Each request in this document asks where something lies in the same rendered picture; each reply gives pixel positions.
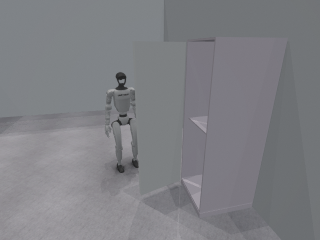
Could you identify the robot right upper arm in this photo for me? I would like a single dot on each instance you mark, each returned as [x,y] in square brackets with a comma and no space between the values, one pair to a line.
[109,95]

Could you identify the robot left upper arm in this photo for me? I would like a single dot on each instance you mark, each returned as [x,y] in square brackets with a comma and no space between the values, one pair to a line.
[133,101]

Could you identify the robot right hand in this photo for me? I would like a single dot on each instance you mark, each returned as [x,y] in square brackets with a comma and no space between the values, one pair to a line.
[107,129]

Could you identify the fridge door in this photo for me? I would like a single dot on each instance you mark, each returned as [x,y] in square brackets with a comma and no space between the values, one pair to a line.
[159,77]

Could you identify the right robot thigh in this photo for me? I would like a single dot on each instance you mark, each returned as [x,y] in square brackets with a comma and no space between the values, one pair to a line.
[117,134]

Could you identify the right robot forearm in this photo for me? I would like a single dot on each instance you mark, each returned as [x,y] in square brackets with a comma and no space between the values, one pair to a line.
[107,116]

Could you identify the left robot foot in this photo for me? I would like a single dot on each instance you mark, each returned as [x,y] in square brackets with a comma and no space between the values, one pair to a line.
[135,163]

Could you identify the left robot forearm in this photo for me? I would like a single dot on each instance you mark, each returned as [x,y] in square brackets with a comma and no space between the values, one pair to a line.
[134,109]

